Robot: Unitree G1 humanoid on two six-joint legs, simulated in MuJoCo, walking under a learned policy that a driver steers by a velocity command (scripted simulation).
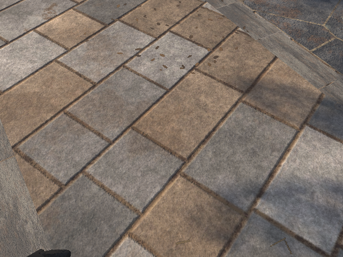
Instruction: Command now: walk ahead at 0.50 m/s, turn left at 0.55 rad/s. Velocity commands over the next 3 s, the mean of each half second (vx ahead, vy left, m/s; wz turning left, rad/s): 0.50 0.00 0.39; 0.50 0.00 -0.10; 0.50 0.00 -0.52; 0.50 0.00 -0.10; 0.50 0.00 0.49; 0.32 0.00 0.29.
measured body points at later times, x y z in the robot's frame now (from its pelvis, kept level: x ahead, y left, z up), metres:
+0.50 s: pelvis +0.28 -0.03 +0.00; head +0.30 -0.03 +0.45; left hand +0.21 +0.24 -0.12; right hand +0.52 -0.22 -0.09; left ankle +0.38 +0.16 -0.70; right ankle +0.24 -0.15 -0.75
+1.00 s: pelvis +0.52 +0.07 +0.00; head +0.54 +0.08 +0.45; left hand +0.65 +0.35 -0.11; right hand +0.59 -0.20 -0.12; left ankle +0.45 +0.15 -0.75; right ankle +0.71 -0.08 -0.68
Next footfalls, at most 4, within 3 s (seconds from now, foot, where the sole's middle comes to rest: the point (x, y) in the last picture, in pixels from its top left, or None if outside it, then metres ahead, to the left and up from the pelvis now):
0.16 right None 0.28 -0.14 -0.78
0.66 left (122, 256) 0.49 0.16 -0.78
1.20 right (172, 178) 0.81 -0.04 -0.78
1.68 left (136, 127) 1.11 0.12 -0.78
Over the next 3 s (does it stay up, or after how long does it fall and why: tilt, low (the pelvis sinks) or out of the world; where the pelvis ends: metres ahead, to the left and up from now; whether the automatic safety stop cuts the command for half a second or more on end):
stays up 1.53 0.05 0.00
